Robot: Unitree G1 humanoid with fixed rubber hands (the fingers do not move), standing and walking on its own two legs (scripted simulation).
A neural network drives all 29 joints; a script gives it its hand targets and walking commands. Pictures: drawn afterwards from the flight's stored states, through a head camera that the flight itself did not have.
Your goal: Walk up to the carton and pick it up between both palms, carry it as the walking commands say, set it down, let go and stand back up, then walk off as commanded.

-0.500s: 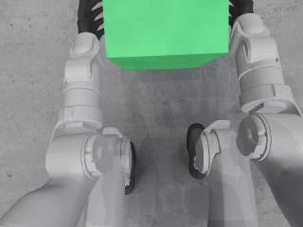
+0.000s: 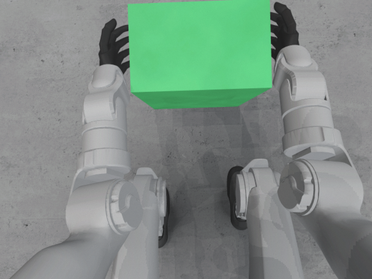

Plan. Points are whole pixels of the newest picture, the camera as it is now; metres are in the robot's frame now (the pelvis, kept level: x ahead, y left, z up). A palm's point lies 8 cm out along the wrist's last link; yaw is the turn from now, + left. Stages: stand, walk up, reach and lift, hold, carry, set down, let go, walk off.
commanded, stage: reach and lift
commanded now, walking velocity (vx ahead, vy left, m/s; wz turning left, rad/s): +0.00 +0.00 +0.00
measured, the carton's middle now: (196, 68) +0.52 -0.03 -0.15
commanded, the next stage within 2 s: none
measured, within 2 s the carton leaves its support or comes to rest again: neither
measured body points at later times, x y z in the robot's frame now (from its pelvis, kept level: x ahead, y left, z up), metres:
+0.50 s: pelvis +0.01 +0.00 +0.06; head +0.27 -0.03 +0.42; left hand +0.51 +0.13 -0.01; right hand +0.50 -0.19 -0.02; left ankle +0.09 +0.14 -0.42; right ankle +0.13 -0.14 -0.42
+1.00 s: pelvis +0.03 +0.00 +0.12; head +0.24 -0.03 +0.52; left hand +0.49 +0.13 +0.07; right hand +0.48 -0.19 +0.06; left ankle +0.09 +0.14 -0.42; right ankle +0.13 -0.14 -0.42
